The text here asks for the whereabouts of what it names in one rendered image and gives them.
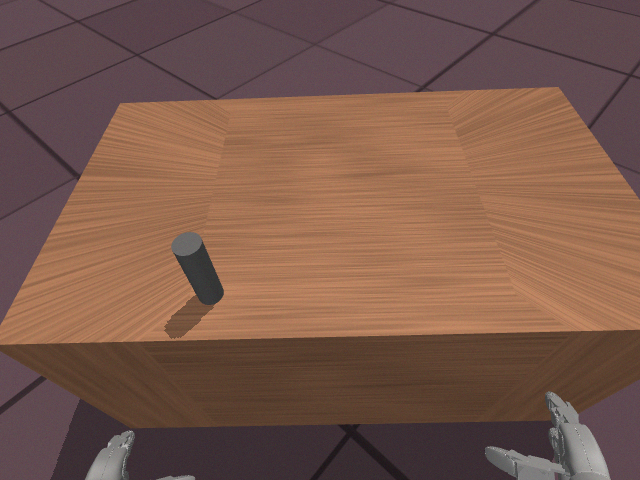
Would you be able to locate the left robot hand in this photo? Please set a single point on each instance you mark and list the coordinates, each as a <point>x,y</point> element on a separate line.
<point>110,463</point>

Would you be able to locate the right robot hand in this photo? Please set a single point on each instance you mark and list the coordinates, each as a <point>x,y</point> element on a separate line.
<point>575,449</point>

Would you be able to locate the can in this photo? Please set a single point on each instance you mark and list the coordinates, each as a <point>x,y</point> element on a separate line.
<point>193,258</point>

